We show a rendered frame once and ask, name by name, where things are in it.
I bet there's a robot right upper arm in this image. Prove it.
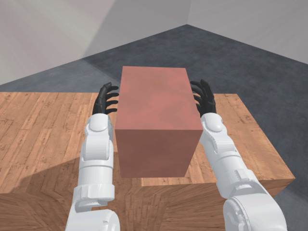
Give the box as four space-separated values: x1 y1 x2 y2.
223 193 287 231

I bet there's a robot left upper arm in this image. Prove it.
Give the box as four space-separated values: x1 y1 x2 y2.
66 209 120 231

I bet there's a robot right hand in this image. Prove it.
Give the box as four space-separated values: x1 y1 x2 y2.
190 79 217 118

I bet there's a robot right forearm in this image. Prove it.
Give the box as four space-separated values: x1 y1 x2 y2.
199 113 287 226

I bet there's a carton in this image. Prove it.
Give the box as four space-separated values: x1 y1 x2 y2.
115 66 203 178

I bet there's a robot left forearm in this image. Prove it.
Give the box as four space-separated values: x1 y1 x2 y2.
65 113 115 231

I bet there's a pedestal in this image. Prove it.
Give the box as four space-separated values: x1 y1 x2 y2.
0 92 295 231

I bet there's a robot left hand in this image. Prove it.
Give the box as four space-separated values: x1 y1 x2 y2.
92 82 119 115

